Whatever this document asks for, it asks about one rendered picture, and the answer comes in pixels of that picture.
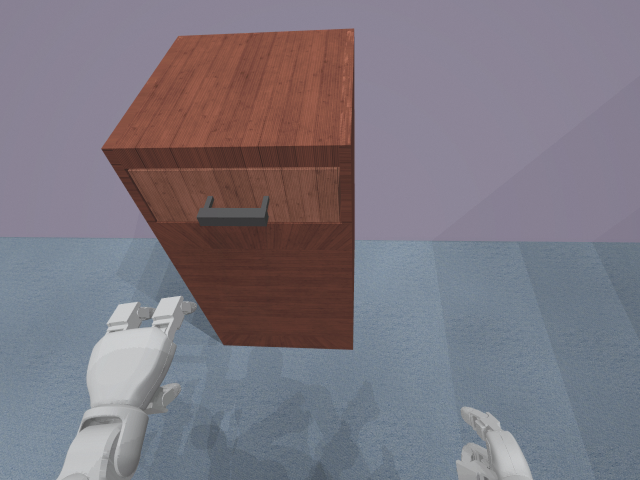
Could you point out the handle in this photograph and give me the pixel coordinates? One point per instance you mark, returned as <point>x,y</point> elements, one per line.
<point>209,216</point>

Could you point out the robot left hand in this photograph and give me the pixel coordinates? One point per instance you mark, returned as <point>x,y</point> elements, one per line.
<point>128,364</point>

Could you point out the drawer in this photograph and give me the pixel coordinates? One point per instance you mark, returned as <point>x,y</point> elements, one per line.
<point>297,194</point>

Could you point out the cabinet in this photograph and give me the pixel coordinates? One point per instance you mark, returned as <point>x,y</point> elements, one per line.
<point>254,100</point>

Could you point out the robot left forearm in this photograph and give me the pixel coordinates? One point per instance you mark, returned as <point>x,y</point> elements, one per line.
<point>108,444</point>

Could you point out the robot right hand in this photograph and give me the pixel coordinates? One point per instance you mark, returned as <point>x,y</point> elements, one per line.
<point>503,456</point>

